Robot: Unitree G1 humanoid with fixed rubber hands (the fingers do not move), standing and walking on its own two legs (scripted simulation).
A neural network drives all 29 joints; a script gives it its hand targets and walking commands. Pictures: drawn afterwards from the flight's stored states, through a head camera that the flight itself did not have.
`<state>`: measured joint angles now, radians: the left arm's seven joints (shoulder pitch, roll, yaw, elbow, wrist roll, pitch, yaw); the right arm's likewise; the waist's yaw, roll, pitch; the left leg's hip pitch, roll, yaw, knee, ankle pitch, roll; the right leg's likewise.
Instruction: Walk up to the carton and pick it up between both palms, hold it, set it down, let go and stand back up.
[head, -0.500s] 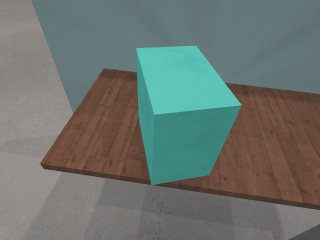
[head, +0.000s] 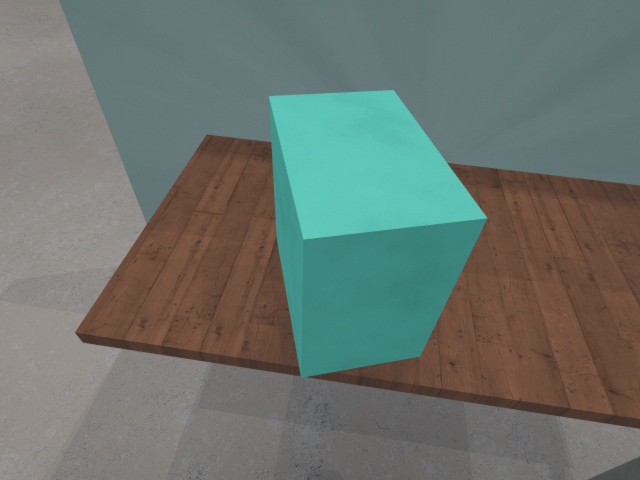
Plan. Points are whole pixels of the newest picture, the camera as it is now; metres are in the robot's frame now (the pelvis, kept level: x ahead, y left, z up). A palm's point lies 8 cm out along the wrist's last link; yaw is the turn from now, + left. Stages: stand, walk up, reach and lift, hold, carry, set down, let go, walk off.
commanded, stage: stand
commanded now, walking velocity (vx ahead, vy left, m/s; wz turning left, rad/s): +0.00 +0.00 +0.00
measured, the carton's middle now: (347, 232) +0.46 -0.02 +0.07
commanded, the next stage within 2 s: none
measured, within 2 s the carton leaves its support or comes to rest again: neither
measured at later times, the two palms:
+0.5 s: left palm out of the picture -0.03 +0.18 -0.15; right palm out of the picture -0.02 -0.19 -0.15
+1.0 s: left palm out of the picture -0.03 +0.18 -0.15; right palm out of the picture -0.02 -0.20 -0.15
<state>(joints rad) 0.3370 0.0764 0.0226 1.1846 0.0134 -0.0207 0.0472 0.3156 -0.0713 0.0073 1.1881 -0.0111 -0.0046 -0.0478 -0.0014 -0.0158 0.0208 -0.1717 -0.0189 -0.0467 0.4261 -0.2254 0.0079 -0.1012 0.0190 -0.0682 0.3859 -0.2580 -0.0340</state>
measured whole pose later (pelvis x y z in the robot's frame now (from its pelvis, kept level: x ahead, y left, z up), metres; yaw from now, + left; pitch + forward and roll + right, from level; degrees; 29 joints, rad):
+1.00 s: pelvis +0.02 +0.00 +0.00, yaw +0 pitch -2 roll +0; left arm 0.33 0.08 0.02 1.19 0.01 -0.02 0.05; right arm 0.30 -0.08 0.01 1.20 -0.01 0.00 -0.05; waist 0.00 -0.01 0.04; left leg -0.13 -0.02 -0.05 0.41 -0.24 0.00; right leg -0.06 0.02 -0.07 0.36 -0.27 -0.04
